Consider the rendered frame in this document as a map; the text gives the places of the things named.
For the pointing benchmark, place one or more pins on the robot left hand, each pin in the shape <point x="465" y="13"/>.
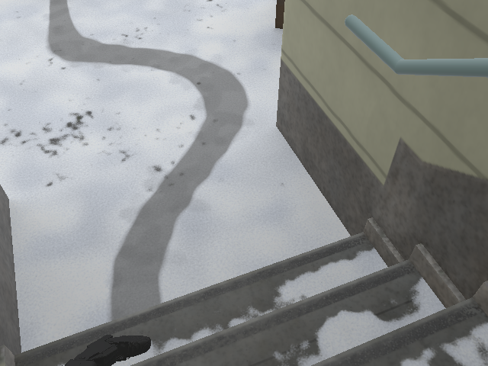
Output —
<point x="107" y="350"/>

